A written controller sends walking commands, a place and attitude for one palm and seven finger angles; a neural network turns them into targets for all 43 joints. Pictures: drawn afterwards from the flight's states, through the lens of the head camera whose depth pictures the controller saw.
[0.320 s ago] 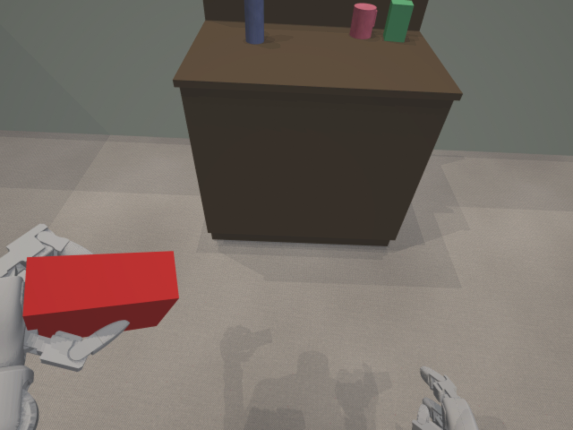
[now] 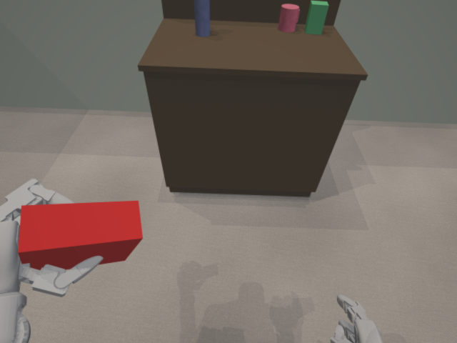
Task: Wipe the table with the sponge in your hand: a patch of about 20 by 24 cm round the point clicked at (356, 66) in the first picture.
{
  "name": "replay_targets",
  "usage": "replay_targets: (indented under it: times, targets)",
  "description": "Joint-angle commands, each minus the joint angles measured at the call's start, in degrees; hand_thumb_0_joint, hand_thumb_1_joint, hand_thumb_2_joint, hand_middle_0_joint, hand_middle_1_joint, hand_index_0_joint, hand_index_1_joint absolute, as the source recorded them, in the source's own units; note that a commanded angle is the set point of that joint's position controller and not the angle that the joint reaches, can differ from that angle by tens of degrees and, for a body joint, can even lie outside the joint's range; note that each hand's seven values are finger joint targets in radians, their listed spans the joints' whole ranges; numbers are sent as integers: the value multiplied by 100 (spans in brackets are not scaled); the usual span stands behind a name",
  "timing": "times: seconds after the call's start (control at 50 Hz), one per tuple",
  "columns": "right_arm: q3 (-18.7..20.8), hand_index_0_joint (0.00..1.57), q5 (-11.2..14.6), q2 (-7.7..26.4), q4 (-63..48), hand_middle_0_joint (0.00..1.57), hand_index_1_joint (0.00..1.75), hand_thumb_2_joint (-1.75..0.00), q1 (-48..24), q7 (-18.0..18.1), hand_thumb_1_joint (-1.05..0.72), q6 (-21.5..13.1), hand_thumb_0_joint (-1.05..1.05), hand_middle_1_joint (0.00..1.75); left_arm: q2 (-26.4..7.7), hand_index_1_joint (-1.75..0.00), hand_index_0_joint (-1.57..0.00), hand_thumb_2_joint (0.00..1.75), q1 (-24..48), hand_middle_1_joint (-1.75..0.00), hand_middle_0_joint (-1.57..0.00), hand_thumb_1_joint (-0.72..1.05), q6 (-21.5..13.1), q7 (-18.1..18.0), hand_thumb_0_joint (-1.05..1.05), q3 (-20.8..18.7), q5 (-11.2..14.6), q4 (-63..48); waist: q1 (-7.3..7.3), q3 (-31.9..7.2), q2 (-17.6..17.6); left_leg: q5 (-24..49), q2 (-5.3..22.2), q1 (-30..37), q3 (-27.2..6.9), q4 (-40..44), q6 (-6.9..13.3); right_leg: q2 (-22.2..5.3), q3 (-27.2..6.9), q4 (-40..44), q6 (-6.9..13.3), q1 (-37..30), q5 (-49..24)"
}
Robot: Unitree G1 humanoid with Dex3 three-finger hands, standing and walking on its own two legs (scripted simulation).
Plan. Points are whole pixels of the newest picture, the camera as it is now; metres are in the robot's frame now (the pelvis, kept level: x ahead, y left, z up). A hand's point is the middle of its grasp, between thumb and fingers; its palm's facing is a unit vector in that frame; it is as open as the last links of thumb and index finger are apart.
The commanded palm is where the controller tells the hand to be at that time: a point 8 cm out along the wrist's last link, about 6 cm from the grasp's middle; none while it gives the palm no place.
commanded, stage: look at it before walking up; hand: left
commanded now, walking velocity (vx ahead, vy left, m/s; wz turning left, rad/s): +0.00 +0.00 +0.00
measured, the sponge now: (99, 236) +0.23 +0.20 +0.14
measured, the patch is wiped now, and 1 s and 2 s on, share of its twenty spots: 0.00 0.00 0.00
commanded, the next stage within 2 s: walk to a spot facing it in 0.08 s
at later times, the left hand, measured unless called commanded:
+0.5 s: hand (96, 215) +0.25 +0.21 +0.15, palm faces +0.38 -0.84 -0.39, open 9.7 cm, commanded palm +0.20 +0.24 +0.18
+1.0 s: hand (170, 141) +0.41 +0.14 +0.16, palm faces +0.22 -0.88 -0.41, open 9.7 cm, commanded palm +0.36 +0.18 +0.18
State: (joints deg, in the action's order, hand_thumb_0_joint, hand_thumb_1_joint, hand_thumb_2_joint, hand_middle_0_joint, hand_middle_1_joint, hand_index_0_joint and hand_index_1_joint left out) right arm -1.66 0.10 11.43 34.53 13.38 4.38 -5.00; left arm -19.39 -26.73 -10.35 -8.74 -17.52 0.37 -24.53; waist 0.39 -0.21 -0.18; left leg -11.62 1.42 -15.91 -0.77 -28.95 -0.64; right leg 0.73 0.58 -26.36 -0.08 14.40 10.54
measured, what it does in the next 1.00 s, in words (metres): walks ahead: left foot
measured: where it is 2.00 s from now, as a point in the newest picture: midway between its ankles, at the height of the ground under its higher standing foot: (277, 336)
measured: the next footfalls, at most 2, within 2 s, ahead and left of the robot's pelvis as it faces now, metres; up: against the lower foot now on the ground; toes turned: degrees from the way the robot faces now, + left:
left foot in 0.84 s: +0.22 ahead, +0.09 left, +0.00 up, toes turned +0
right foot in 1.16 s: +0.25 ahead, -0.22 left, +0.00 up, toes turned -25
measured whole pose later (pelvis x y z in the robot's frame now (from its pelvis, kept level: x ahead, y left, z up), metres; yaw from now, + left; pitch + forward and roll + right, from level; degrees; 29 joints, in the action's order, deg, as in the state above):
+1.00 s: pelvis +0.14 -0.05 -0.01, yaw -13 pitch -1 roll +2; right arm -1.1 -0.3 9.6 34.1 11.6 4.1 -5.2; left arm -21.1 -24.9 -11.0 -9.1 -20.2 0.1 -25.3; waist -0.3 1.1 2.2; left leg -15.5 6.2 -14.7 11.4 -31.9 -1.1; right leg -1.0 2.6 -60.0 0.6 24.0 26.5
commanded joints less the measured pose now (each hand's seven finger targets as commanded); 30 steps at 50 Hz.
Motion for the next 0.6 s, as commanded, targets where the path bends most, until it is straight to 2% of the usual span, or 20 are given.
replay_targets:
  times: [0.0,0.04,0.06,0.1,0.16,0.2,0.24,0.28,0.34,0.36,0.4,0.44,0.46,0.48,0.5,0.52,0.54,0.56,0.58]
  targets:
    - [261,20,-7,689,-868,20,30,-90,-578,38,-90,-296,0,30,-907,-160,-120,130,561,-160,-120,10,-433,-106,0,-597,53,-1277,-32,-405,-346,-447,233,-376,-173,724,128,-271,-377,549,14,-402,378]
    - [267,20,-8,695,-872,20,30,-90,-566,35,-90,-291,0,30,-905,-160,-120,130,555,-160,-120,10,-420,-106,0,-596,58,-1225,-34,-393,-217,-438,206,-355,-167,678,129,-296,-418,611,26,-362,458]
    - [286,20,-14,721,-872,20,30,-90,-609,42,-90,-293,0,30,-994,-160,-120,130,604,-160,-120,10,-424,-109,0,-676,57,-1294,-29,-417,-321,-429,189,-312,-134,683,115,-290,-411,642,23,-342,468]
    - [266,20,-10,685,-865,20,30,-90,-576,37,-90,-290,0,30,-939,-160,-120,130,559,-160,-120,10,-427,-113,0,-623,56,-1260,-31,-439,-234,-403,197,-301,-154,645,131,-314,-429,641,31,-368,471]
    - [283,20,-5,713,-885,20,30,-90,-607,36,-90,-287,0,30,-969,-160,-120,130,586,-160,-120,10,-403,-107,0,-643,65,-1288,-33,-415,-317,-378,185,-247,-128,653,115,-296,-415,671,27,-294,510]
    - [278,20,-28,698,-860,20,30,-90,-588,37,-90,-276,0,30,-970,-160,-120,130,548,-160,-120,10,-422,-118,0,-654,53,-1287,-36,-544,-203,-789,299,-163,-102,600,174,-329,-560,545,106,-258,774]
    - [309,20,-51,739,-882,20,30,-90,-584,57,-90,-235,0,30,-914,-160,-120,130,718,-160,-120,10,-401,-132,0,-594,47,-1366,-74,-439,-232,-1831,386,-234,-129,587,252,-333,-727,428,215,126,1752]
    - [299,20,-69,757,-919,20,30,-90,-619,99,-90,-218,0,30,-844,-160,-120,130,894,-160,-120,10,-378,-153,0,-539,6,-1418,-95,-147,-554,-2632,628,-351,-451,829,378,-178,-660,96,255,567,2220]
    - [311,20,-71,773,-862,20,30,-90,-510,140,-90,-250,0,30,-830,-160,-120,130,965,-160,-120,10,-418,-170,0,-565,-11,-1427,-122,-261,-1167,-2407,1386,141,-1357,1174,756,162,-23,-1203,131,918,1426]
    - [331,20,-73,755,-835,20,30,-90,-490,141,-90,-273,0,30,-894,-160,-120,130,978,-160,-120,10,-425,-155,0,-615,-17,-1365,-127,-312,-1211,-2341,1584,230,-1519,1196,865,148,108,-1485,83,1018,1502]
    - [321,20,-101,739,-829,20,30,-90,-469,81,-90,-289,0,30,-774,-160,-120,130,835,-160,-120,10,-409,-105,0,-486,-40,-1344,-142,-177,-1449,-2156,1672,-66,-1260,1138,923,90,282,-1620,64,821,1706]
    - [307,20,-107,738,-817,20,30,-90,-521,15,-90,-296,0,30,-822,-160,-120,130,921,-160,-120,10,-402,-84,0,-480,-45,-1406,-77,-128,-1337,-1803,1523,-574,-651,758,721,60,445,-1049,101,101,1542]
    - [307,20,-91,736,-835,20,30,-90,-575,-3,-90,-296,0,30,-939,-160,-120,130,930,-160,-120,10,-398,-86,0,-578,-58,-1405,-9,-175,-1147,-1796,1319,-834,-244,278,549,-2,340,-550,193,-301,1398]
    - [298,20,-89,689,-847,20,30,-90,-586,-33,-90,-271,0,30,-939,-160,-120,130,986,-160,-120,10,-407,-80,0,-528,-72,-1375,6,-83,-493,-1929,942,-1415,139,-635,333,-400,-517,18,487,-626,1631]
    - [332,20,-55,610,-891,20,30,-90,-543,-55,-90,-237,0,30,-1125,-160,-120,130,862,-160,-120,10,-371,-98,0,-713,-75,-1156,43,-39,1117,-2170,180,-2247,775,-2097,24,-1369,-2614,804,1037,-791,2386]
    - [379,20,-17,705,-958,20,30,-90,-741,-80,-90,-270,0,30,-1172,-160,-120,130,966,-160,-120,10,-372,-126,0,-735,-5,-1210,120,96,1520,-2077,61,-2694,400,-3362,-38,-2087,-4038,1502,1460,-767,2237]
    - [311,20,-68,676,-887,20,30,-90,-682,-93,-90,-288,0,30,-1235,-160,-120,130,1016,-160,-120,10,-469,-152,0,-834,16,-1359,-6,81,743,-1681,284,-2735,-32,-3758,-69,-2116,-3913,1504,1633,-788,2094]
    - [301,20,-60,679,-774,20,30,-90,-656,-107,-90,-233,0,30,-1356,-160,-120,130,902,-160,-120,10,-513,-140,0,-964,12,-1383,-45,7,362,-1603,395,-2815,-102,-3889,-112,-2050,-3570,1349,1645,-853,1730]
    - [261,20,-51,617,-750,20,30,-90,-568,-107,-90,-181,0,30,-1287,-160,-120,130,735,-160,-120,10,-587,-110,0,-914,28,-1474,-68,-56,193,-1280,466,-2664,-36,-3778,-147,-1856,-2872,1239,1551,-905,874]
